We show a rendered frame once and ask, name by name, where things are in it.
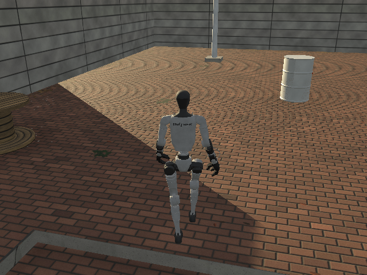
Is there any robot right forearm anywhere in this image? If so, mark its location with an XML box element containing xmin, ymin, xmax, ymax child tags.
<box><xmin>205</xmin><ymin>139</ymin><xmax>218</xmax><ymax>164</ymax></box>

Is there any left robot upper arm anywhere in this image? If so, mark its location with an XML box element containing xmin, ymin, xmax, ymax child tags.
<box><xmin>157</xmin><ymin>115</ymin><xmax>171</xmax><ymax>146</ymax></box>

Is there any robot left forearm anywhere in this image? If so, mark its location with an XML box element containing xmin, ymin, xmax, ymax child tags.
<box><xmin>156</xmin><ymin>139</ymin><xmax>164</xmax><ymax>156</ymax></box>

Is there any robot right hand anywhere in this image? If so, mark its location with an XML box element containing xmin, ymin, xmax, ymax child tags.
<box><xmin>206</xmin><ymin>161</ymin><xmax>220</xmax><ymax>176</ymax></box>

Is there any humanoid robot head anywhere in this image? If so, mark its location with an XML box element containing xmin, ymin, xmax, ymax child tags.
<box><xmin>173</xmin><ymin>90</ymin><xmax>192</xmax><ymax>117</ymax></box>

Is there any right robot shin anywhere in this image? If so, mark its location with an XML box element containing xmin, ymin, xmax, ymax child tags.
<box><xmin>190</xmin><ymin>180</ymin><xmax>199</xmax><ymax>215</ymax></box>

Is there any right robot upper arm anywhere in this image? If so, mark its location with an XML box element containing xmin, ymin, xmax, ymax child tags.
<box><xmin>195</xmin><ymin>115</ymin><xmax>210</xmax><ymax>147</ymax></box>

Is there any robot left hand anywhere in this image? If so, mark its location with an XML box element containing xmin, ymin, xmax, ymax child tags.
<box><xmin>157</xmin><ymin>154</ymin><xmax>170</xmax><ymax>164</ymax></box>

